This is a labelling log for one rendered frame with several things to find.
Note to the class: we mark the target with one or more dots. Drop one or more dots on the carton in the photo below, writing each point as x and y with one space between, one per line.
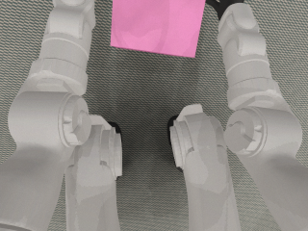
167 27

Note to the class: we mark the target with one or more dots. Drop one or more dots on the left robot upper arm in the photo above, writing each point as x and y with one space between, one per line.
46 126

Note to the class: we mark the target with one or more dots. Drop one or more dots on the robot right foot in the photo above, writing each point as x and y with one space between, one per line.
170 124

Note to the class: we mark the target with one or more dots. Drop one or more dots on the right robot upper arm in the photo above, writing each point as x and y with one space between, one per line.
266 141

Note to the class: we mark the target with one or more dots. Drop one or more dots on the left robot forearm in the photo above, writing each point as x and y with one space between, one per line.
65 50

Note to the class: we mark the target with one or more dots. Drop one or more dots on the robot right hand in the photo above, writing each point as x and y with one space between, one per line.
222 5

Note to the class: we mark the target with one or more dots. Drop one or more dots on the robot right thigh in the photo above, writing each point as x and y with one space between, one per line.
211 199

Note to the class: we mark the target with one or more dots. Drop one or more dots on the right robot forearm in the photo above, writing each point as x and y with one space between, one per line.
247 67

